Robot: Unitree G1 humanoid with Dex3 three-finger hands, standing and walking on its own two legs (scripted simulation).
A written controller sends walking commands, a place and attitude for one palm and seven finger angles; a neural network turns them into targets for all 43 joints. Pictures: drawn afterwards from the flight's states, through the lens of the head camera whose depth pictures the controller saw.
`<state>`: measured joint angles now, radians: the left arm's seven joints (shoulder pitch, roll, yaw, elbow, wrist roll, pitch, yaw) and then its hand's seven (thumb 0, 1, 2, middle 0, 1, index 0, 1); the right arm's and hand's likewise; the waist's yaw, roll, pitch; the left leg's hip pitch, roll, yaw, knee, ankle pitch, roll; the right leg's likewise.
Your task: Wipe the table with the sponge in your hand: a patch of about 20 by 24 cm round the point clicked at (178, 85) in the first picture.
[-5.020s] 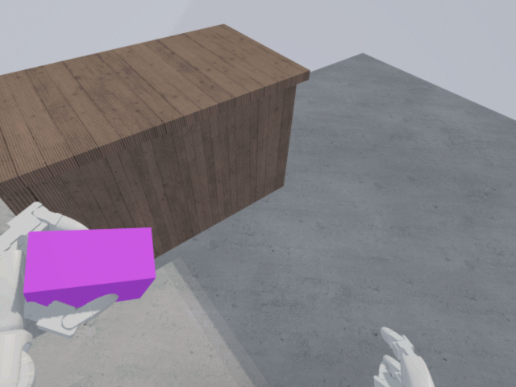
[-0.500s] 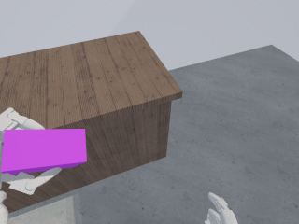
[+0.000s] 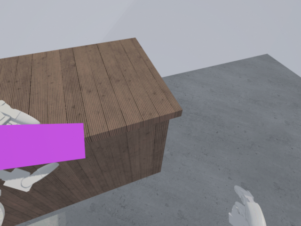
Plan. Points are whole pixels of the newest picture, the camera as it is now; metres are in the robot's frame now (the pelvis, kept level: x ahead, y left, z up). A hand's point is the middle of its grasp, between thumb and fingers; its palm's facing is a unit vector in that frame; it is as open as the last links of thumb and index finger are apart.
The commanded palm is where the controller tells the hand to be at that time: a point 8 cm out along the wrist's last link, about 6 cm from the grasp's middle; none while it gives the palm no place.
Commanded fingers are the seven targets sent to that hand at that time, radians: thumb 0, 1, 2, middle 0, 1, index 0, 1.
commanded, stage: take the last steps up to it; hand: left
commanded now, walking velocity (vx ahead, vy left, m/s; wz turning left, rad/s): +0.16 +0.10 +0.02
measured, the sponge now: (54, 145) +0.23 +0.20 +0.18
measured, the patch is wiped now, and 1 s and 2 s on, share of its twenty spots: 0.00 0.00 0.00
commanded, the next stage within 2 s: come to a stop and stand still in 0.16 s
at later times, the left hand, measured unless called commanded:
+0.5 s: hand (55, 125) +0.27 +0.21 +0.18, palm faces +0.39 -0.78 -0.48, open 10.4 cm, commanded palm +0.20 +0.26 +0.19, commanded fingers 0.00 0.10 1.30 -1.20 -1.60 -1.20 -1.60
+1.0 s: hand (40, 155) +0.20 +0.21 +0.18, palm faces +0.39 -0.82 -0.42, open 10.3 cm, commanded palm +0.15 +0.26 +0.19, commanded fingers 0.00 0.10 1.30 -1.20 -1.60 -1.20 -1.60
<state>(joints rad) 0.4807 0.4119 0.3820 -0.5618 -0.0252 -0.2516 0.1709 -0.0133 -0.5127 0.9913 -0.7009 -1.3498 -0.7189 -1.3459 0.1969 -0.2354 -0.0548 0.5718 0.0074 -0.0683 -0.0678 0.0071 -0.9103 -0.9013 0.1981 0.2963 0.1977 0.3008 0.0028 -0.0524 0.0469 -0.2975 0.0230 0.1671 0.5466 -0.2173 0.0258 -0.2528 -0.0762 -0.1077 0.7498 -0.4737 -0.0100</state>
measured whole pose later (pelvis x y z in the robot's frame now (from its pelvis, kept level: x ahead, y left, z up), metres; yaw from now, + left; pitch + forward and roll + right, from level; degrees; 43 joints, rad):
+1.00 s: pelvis -0.01 -0.02 +0.01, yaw +1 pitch -2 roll -1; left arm 0.47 0.35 0.31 -0.49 -0.03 -0.15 0.15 -0.02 -0.51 0.99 -0.70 -1.35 -0.72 -1.35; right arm 0.20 -0.16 0.06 0.61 0.00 -0.09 -0.04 0.01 -0.90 -0.90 0.21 0.30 0.21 0.30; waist 0.01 0.05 0.05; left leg -0.33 0.06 0.06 0.53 -0.23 -0.02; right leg -0.20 0.02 -0.09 0.50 -0.26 -0.04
